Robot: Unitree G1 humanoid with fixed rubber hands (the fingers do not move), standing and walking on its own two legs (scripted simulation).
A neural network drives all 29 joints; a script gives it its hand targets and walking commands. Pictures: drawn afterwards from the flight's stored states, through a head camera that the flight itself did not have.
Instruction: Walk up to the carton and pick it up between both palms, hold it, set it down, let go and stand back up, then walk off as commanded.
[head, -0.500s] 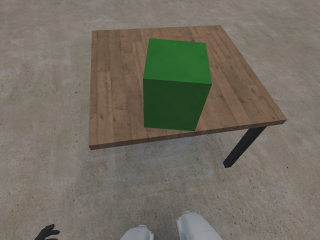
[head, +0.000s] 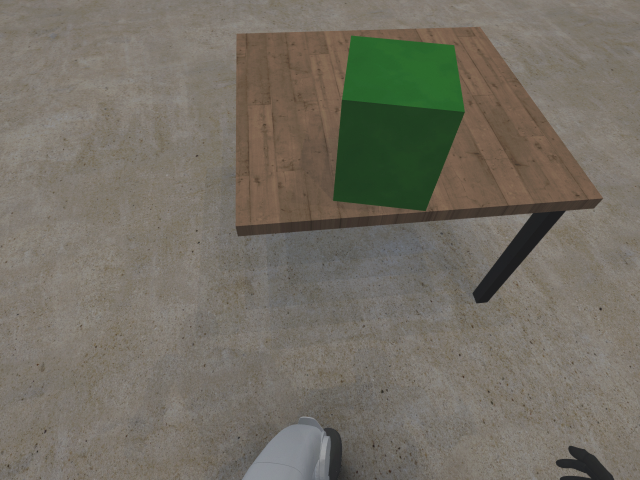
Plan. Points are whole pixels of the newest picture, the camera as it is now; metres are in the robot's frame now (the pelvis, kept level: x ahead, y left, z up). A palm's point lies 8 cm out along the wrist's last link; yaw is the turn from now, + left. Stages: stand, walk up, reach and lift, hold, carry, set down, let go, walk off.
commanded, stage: walk off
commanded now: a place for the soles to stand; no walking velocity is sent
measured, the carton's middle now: (390, 127) +0.77 -0.11 -0.05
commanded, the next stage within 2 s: none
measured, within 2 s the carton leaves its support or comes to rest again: neither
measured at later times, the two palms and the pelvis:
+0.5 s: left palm out of the picture +0.01 +0.39 -0.12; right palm out of the picture -0.03 -0.24 -0.04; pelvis -0.10 +0.08 +0.01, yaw +1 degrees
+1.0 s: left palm out of the picture -0.12 +0.25 -0.12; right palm out of the picture -0.14 -0.41 -0.12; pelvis -0.21 -0.07 -0.03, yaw -4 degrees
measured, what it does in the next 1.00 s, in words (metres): walks backwards: left foot, then right foot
